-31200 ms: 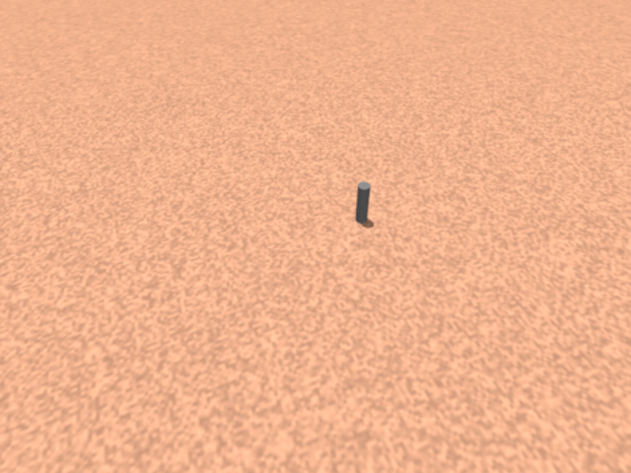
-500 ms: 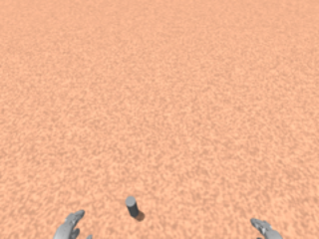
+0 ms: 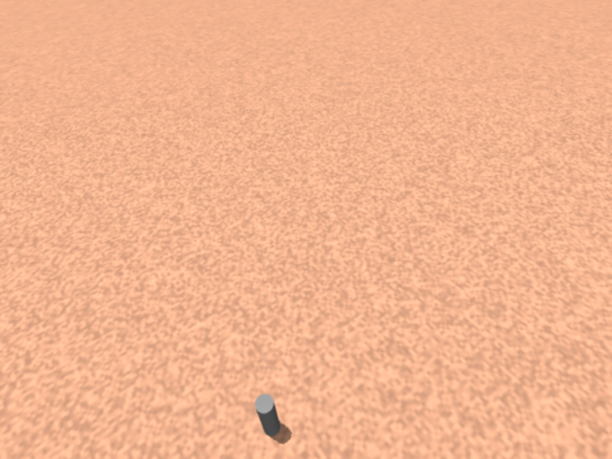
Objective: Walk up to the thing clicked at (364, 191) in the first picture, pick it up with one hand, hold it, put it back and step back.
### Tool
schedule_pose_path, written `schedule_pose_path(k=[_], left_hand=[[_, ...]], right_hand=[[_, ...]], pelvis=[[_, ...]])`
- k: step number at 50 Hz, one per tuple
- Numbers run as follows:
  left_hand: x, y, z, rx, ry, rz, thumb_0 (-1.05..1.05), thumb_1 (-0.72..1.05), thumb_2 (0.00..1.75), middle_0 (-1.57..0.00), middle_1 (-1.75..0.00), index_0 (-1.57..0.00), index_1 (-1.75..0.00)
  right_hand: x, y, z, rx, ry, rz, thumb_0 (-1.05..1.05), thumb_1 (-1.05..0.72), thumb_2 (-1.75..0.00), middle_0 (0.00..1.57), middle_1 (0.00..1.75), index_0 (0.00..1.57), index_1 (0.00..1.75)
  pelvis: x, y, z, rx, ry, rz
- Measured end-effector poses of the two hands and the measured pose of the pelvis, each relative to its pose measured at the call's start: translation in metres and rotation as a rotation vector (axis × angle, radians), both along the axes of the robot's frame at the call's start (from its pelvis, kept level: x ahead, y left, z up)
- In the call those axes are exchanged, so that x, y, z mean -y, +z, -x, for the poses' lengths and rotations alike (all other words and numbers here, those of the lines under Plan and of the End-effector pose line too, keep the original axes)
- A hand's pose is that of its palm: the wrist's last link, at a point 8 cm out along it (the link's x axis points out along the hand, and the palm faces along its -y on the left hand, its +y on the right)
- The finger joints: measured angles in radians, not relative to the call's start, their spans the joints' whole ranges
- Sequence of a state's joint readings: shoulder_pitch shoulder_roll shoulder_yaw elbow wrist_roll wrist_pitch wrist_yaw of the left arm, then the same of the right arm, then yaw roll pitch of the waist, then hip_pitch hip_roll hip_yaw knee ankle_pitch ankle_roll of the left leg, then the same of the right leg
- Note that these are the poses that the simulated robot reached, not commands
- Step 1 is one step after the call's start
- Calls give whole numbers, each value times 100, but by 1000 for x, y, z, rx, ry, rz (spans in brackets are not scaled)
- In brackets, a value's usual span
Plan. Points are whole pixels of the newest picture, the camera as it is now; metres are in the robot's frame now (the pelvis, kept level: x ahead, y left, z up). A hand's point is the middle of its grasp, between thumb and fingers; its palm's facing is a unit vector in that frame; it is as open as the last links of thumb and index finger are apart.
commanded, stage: stand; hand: left
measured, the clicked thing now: (268, 416) +0.41 +0.16 -0.68
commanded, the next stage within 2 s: step back in 1.54 s
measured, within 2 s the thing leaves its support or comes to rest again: neither
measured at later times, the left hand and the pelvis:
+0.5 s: hand out of the picture +0.06 +0.23 -0.15, palm faces -0.02 -0.94 -0.34, open 7.3 cm; pelvis +0.00 -0.01 +0.01, yaw +0 degrees
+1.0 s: hand out of the picture +0.10 +0.23 -0.15, palm faces -0.02 -0.94 -0.34, open 7.3 cm; pelvis +0.02 -0.01 +0.01, yaw -1 degrees
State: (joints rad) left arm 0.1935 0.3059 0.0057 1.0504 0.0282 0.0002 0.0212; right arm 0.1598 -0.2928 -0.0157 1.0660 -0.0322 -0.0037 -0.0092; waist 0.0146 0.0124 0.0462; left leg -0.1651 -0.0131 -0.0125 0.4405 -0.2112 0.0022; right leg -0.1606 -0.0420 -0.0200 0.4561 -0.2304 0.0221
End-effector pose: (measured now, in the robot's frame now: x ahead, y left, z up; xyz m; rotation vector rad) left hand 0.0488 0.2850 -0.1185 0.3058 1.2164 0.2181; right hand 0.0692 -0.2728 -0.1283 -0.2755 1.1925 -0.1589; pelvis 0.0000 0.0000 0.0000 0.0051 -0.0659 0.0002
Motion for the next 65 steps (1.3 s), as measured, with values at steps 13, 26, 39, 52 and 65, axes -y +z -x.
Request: schedule_pose_path(k=[13, 26, 39, 52, 65], left_hand=[[4, 0, 16, -71, 11, -1, 1, 91, 90, -20, -30, -21, -30], [11, 2, -11, -43, -5, 10, 1, 91, 90, -20, -30, -21, -30], [10, 5, -32, -32, -14, 7, 1, 91, 90, -20, -30, -21, -30], [8, 6, -42, -28, -13, 4, 1, 91, 90, -20, -30, -21, -30], [9, 8, -45, -21, -21, 2, 1, 91, 90, -20, -30, -21, -30]], right_hand=[[20, 1, 27, -90, -30, 19, 1, -90, -90, 20, 30, 20, 30], [24, 4, 16, -79, -34, 23, 1, -90, -90, 20, 30, 20, 30], [27, 7, -1, -64, -33, 27, 1, -90, -90, 20, 30, 20, 30], [32, 10, -10, -57, -38, 39, 1, -90, -90, 20, 30, 20, 30], [34, 11, -12, -47, -44, 38, 1, -90, -90, 20, 30, 20, 30]], pelvis=[[7, 4, 4, -9, 2, 3], [10, 6, -4, -7, -6, 2], [12, 8, -13, -19, -12, 2], [12, 8, -21, -23, -17, 2], [13, 9, -22, -22, -21, 1]])
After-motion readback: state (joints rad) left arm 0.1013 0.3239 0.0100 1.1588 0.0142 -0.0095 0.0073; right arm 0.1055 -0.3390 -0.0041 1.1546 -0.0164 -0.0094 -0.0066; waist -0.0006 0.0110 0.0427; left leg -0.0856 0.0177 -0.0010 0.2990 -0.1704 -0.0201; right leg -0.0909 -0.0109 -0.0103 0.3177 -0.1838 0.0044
